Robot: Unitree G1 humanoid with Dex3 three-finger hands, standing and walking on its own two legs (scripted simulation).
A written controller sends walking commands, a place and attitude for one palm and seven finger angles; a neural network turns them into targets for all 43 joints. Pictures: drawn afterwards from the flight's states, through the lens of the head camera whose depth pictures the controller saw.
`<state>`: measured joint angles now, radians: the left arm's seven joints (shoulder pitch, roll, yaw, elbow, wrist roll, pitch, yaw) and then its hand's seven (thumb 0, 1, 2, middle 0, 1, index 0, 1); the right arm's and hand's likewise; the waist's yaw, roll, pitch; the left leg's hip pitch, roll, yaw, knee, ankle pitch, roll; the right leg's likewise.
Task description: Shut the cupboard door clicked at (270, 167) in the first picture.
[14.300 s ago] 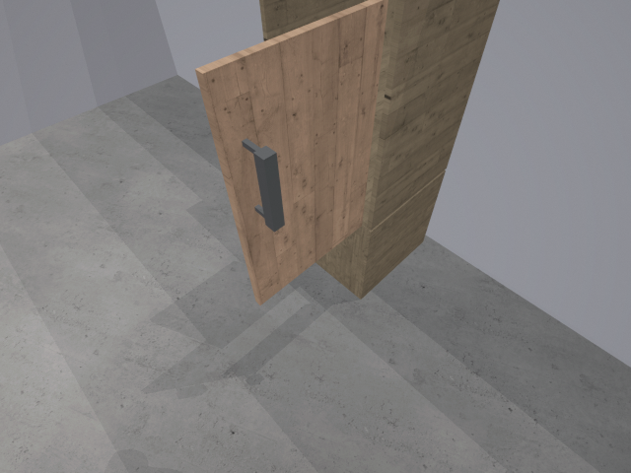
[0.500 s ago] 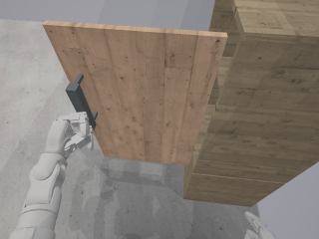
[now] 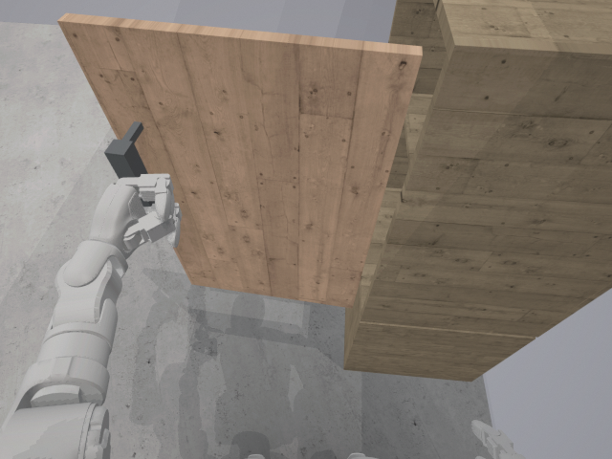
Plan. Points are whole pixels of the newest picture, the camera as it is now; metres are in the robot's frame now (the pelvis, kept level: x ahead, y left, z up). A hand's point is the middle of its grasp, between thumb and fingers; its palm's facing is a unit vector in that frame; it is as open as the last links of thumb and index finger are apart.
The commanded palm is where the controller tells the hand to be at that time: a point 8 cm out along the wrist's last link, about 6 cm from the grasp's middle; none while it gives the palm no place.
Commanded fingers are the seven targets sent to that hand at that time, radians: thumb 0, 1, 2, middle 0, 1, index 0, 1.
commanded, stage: push the door shut along its arc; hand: left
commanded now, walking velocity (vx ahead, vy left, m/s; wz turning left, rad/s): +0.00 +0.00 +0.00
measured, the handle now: (148, 180) +0.48 +0.23 +0.08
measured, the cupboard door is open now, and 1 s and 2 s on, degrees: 86 73 55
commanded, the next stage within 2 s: pull the fist back off the door in 1.44 s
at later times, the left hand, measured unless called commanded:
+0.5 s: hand (193, 187) +0.46 +0.16 +0.08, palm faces -0.32 -0.95 -0.02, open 3.1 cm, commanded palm +0.46 +0.20 +0.08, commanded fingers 0.00 0.90 0.90 -1.30 -1.50 -1.30 -1.50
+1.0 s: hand (219, 166) +0.50 +0.13 +0.08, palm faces -0.42 -0.91 -0.02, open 2.9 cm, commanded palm +0.51 +0.16 +0.08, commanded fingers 0.00 0.90 0.90 -1.30 -1.50 -1.30 -1.50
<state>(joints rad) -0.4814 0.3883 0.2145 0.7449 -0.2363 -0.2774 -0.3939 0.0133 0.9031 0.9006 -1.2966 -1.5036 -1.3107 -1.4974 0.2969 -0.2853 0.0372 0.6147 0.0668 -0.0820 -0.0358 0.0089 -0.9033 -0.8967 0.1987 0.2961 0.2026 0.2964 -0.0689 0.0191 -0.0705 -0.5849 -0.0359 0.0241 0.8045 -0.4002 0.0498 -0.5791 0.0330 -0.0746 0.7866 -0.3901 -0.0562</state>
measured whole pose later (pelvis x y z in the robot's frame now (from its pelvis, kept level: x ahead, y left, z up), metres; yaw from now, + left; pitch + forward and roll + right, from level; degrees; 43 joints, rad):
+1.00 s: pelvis +0.01 +0.02 -0.02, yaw -2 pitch +19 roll -2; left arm -0.97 0.49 0.21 1.16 -0.16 -0.26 -0.53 -0.01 0.87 0.92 -1.29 -1.50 -1.30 -1.50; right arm 0.41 -0.29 0.03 0.66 0.03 -0.02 -0.03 0.01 -0.90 -0.90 0.20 0.30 0.20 0.30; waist -0.18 0.04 -0.09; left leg -0.81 -0.03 0.04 0.93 -0.46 0.08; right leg -0.79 0.04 -0.06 0.88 -0.42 -0.03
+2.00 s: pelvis +0.01 +0.00 -0.01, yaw -3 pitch +20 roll -1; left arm -0.95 0.30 0.30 1.16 -0.05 -0.37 0.01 0.01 0.92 0.92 -1.29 -1.50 -1.30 -1.50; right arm 0.51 -0.24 0.02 0.65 -0.02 0.02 0.09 0.00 -0.90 -0.90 0.20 0.30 0.20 0.30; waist -0.19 0.07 -0.12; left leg -0.79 0.01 0.06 0.90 -0.45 0.05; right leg -0.79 0.08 -0.04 0.85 -0.41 -0.06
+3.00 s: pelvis +0.01 +0.00 +0.02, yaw -2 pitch +6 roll +0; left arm -0.21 0.24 0.14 0.34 -0.22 -0.20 -0.15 0.01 0.90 0.90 -1.29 -1.50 -1.30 -1.49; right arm 0.32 -0.27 0.00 0.61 0.07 -0.03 -0.02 0.01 -0.91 -0.90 0.20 0.30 0.20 0.30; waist -0.04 0.05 -0.08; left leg -0.41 -0.02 0.05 0.68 -0.37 0.05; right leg -0.42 0.06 -0.03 0.66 -0.34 -0.06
